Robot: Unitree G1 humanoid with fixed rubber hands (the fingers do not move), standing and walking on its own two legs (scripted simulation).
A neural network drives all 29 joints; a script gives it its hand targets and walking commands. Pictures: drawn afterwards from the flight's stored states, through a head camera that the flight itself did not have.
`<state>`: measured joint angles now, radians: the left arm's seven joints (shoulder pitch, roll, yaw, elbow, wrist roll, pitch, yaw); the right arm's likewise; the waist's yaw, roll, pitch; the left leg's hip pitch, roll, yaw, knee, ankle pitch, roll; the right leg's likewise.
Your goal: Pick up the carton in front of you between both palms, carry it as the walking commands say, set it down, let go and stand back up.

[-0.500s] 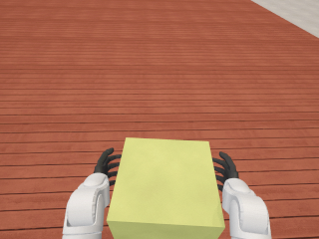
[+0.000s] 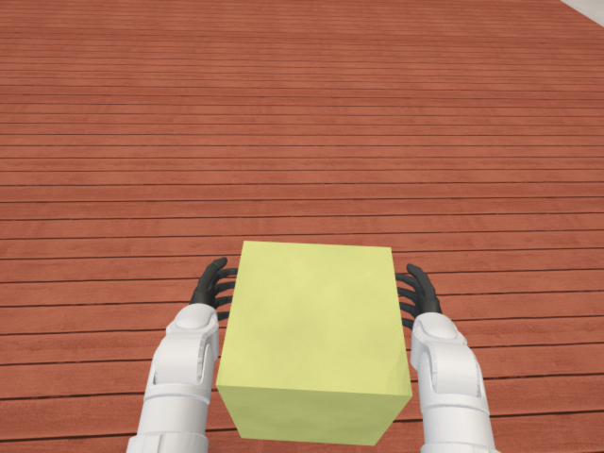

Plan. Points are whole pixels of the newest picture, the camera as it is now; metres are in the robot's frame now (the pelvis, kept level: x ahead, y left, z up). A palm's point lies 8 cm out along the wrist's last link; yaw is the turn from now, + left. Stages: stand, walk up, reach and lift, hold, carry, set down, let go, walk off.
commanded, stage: carry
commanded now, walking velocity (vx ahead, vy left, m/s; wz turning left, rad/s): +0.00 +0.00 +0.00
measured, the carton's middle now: (312, 347) +0.28 -0.01 -0.05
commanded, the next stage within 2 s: none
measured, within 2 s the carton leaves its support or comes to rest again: neither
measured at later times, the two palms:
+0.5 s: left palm (210, 315) +0.28 +0.13 +0.03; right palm (435, 322) +0.28 -0.16 +0.04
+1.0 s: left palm (215, 311) +0.28 +0.13 +0.04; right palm (439, 317) +0.29 -0.17 +0.04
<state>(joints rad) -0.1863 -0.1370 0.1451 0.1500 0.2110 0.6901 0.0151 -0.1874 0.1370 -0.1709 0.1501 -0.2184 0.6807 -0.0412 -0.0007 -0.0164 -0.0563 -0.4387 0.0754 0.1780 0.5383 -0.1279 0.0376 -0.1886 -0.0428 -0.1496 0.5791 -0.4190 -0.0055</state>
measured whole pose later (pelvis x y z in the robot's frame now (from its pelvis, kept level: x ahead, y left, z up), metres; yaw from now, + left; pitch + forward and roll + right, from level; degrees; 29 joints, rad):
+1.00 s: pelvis +0.01 -0.02 +0.00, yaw +0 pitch +0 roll +1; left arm -0.17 -0.13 0.12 0.14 0.22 0.75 0.02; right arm -0.16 0.13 -0.16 0.13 -0.22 0.74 -0.04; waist 0.01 -0.03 -0.07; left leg -0.39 0.09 0.17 0.55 -0.25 0.00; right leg -0.11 -0.03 -0.17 0.53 -0.42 -0.03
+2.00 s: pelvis +0.38 -0.01 +0.01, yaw +1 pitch +4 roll +1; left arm -0.15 -0.13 0.12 0.02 0.19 0.73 0.02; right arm -0.15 0.13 -0.13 0.01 -0.18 0.75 -0.07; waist -0.02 0.00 -0.02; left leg -0.28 0.04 0.20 0.49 -0.24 0.02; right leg -0.19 -0.06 -0.15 0.47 -0.32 0.00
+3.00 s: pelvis +0.42 -0.04 +0.01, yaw +3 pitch +3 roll +0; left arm -0.19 -0.14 0.14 0.13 0.21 0.74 0.02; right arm -0.19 0.14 -0.16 0.12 -0.23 0.74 -0.05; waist 0.00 0.00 -0.09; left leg -0.22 0.09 0.15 0.53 -0.35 -0.03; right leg -0.23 -0.04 -0.21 0.54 -0.35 -0.04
